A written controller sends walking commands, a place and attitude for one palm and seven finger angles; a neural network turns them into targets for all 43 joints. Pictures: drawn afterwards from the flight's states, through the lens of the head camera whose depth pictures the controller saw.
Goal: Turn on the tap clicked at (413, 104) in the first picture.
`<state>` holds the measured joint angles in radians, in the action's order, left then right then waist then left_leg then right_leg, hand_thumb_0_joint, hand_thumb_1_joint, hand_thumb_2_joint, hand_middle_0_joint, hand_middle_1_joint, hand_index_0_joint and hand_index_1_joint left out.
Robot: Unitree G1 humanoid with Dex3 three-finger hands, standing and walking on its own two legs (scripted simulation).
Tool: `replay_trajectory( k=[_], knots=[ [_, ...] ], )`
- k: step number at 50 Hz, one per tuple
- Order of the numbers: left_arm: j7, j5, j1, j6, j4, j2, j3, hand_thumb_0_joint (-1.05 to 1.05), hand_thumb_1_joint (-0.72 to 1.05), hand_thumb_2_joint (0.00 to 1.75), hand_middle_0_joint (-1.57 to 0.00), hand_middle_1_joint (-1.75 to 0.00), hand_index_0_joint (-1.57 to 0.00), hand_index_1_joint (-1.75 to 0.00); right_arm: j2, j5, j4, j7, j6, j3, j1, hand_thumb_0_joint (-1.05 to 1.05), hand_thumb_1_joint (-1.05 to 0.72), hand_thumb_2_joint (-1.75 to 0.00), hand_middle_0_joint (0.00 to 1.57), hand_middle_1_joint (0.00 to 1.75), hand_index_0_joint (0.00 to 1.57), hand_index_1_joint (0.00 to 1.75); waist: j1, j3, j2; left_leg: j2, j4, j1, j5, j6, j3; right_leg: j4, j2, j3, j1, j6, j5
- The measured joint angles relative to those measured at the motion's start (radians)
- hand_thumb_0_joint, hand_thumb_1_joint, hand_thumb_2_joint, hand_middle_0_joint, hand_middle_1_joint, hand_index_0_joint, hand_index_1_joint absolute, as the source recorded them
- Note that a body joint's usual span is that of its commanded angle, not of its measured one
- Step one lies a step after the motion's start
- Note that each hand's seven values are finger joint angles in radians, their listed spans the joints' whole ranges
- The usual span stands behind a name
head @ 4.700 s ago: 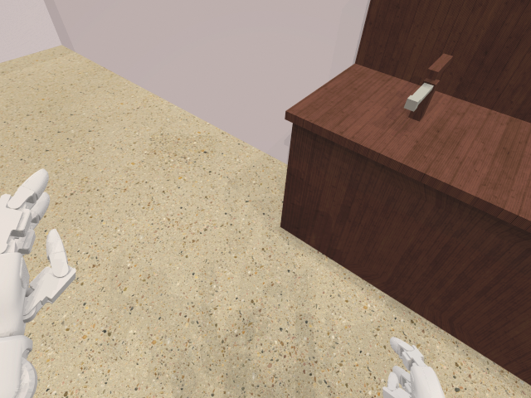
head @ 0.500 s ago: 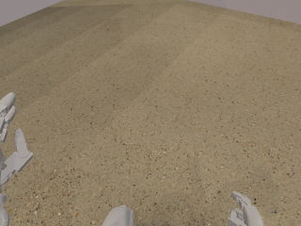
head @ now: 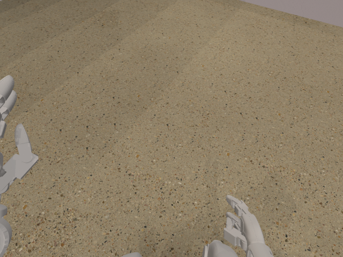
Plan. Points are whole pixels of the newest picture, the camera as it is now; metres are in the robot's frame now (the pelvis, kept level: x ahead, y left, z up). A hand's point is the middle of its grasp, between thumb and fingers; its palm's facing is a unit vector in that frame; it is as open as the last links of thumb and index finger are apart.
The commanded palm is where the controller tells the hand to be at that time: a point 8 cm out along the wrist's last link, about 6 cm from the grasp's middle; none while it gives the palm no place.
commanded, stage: walk to a spot facing it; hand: left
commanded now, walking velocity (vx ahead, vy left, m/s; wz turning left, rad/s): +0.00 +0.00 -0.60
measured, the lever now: out of the picture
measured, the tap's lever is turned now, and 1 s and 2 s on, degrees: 0 0 0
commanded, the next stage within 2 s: none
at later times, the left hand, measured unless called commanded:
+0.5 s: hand (126, 134) +0.27 +0.11 +0.20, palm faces +0.15 -0.82 -0.55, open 7.4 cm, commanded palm +0.23 +0.17 +0.18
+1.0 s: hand (159, 160) +0.24 +0.05 +0.19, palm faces -0.06 -0.89 -0.45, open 7.4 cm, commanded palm +0.21 +0.11 +0.18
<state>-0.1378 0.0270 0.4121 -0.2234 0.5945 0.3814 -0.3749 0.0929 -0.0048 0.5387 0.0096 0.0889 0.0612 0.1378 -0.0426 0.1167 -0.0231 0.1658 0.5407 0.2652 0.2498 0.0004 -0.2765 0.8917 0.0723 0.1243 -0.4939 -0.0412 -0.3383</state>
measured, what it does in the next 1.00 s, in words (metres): steps on the spot, turning right: right foot, then left foot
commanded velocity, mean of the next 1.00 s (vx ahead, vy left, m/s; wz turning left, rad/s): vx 0.00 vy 0.00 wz -0.60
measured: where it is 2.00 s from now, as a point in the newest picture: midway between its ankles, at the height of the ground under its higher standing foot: outside the picture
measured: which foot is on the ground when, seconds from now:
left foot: down 0.00-0.16, up 0.18-0.70, down 0.72-1.00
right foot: up 0.00-0.12, down 0.14-0.74, up 0.76-1.00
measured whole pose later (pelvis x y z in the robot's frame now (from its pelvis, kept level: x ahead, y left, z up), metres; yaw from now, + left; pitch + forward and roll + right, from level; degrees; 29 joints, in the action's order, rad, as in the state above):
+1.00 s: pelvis -0.08 -0.03 +0.00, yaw -34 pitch +0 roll -1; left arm -0.14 0.02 0.40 -0.20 0.51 0.37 -0.38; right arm 0.14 0.02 0.54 0.02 0.03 0.03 0.23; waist -0.06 0.07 -0.07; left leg 0.23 0.56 0.24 0.28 0.08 -0.21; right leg 0.80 0.04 0.07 -0.40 -0.07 -0.41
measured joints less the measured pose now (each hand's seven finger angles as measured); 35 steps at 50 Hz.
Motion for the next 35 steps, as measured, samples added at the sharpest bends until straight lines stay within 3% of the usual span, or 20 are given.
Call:
replay_trajectory(
  k=[7, 9, 12, 15, 18, 22, 26, 35],
  knots=[
    [0.017, 0.009, 0.051, 0.016, -0.060, 0.049, -0.046, 0.01, 0.89, 0.90, -0.21, -0.30, -0.21, -0.30, 0.039, 0.010, 0.001, 0.000, -0.008, -0.025, 0.044, 0.01, -0.89, -0.89, 0.20, 0.30, 0.21, 0.31, -0.007, 0.006, -0.043, 0.063, 0.088, -0.008, 0.069, 0.060, -0.051, -0.259, -0.029, 0.035, 0.114, 0.001, 0.107],
    [0.017, 0.001, 0.026, 0.028, -0.081, 0.029, -0.036, 0.01, 0.89, 0.90, -0.21, -0.30, -0.21, -0.30, 0.080, 0.017, 0.014, -0.005, -0.017, -0.043, 0.036, 0.01, -0.89, -0.89, 0.20, 0.30, 0.21, 0.31, -0.002, 0.024, -0.075, 0.093, 0.239, 0.043, 0.147, 0.064, 0.001, -0.251, -0.061, 0.046, 0.124, 0.084, 0.085],
    [0.009, 0.006, 0.003, 0.048, -0.082, -0.012, -0.013, 0.02, 0.89, 0.90, -0.21, -0.30, -0.21, -0.30, 0.133, 0.021, 0.051, -0.016, -0.046, -0.069, -0.011, 0.01, -0.90, -0.89, 0.20, 0.30, 0.21, 0.30, 0.012, 0.055, -0.054, -0.003, 0.557, 0.165, 0.289, 0.078, 0.146, -0.218, -0.067, 0.011, 0.100, 0.133, 0.063],
    [-0.001, 0.016, 0.042, 0.049, -0.046, -0.013, -0.010, 0.02, 0.88, 0.89, -0.21, -0.30, -0.22, -0.30, 0.165, 0.019, 0.049, -0.022, -0.072, -0.087, -0.040, 0.01, -0.90, -0.89, 0.20, 0.30, 0.20, 0.30, 0.043, 0.062, -0.021, -0.067, 0.743, 0.253, 0.235, 0.088, 0.215, -0.256, -0.083, -0.024, 0.101, 0.142, 0.098],
    [-0.002, 0.025, 0.093, 0.035, -0.005, 0.019, -0.023, 0.02, 0.88, 0.89, -0.21, -0.30, -0.22, -0.30, 0.181, 0.016, 0.038, -0.026, -0.091, -0.107, -0.044, 0.01, -0.90, -0.89, 0.20, 0.30, 0.20, 0.30, 0.067, 0.044, 0.000, -0.089, 0.788, 0.299, 0.172, 0.094, 0.250, -0.303, -0.106, -0.049, 0.106, 0.151, 0.134],
    [-0.002, 0.036, 0.126, 0.007, 0.024, 0.065, -0.062, 0.02, 0.88, 0.89, -0.21, -0.30, -0.22, -0.30, 0.192, 0.011, 0.034, -0.025, -0.103, -0.129, -0.025, 0.01, -0.91, -0.90, 0.19, 0.30, 0.20, 0.30, 0.069, -0.002, 0.015, -0.098, 0.689, 0.295, 0.145, 0.096, 0.271, -0.356, -0.134, -0.088, 0.107, 0.158, 0.178],
    [-0.005, 0.041, 0.125, -0.006, -0.012, 0.072, -0.087, 0.01, 0.88, 0.89, -0.21, -0.30, -0.22, -0.30, 0.193, 0.013, 0.037, -0.024, -0.118, -0.129, 0.005, 0.01, -0.91, -0.90, 0.19, 0.30, 0.20, 0.30, 0.057, -0.063, 0.018, -0.108, 0.506, 0.235, 0.159, 0.090, 0.270, -0.399, -0.153, -0.131, 0.104, 0.157, 0.218],
    [-0.002, 0.022, 0.056, 0.052, -0.115, -0.031, 0.012, 0.01, 0.88, 0.90, -0.21, -0.30, -0.21, -0.30, 0.161, 0.014, 0.016, -0.019, -0.154, -0.079, 0.068, 0.01, -0.90, -0.90, 0.19, 0.30, 0.20, 0.30, 0.002, -0.144, 0.047, -0.157, 0.080, 0.020, 0.222, 0.037, 0.218, -0.472, -0.179, -0.217, 0.075, 0.130, 0.315]
  ],
)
